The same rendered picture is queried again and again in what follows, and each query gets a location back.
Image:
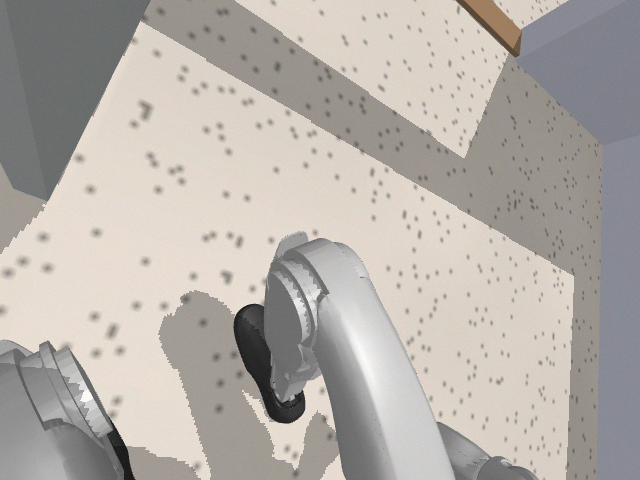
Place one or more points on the right robot arm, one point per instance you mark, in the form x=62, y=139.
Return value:
x=500, y=468

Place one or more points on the right robot foot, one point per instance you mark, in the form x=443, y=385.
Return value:
x=256, y=356

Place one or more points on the right robot hand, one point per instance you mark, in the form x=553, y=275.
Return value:
x=465, y=456

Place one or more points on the left robot foot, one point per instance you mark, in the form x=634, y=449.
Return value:
x=121, y=452

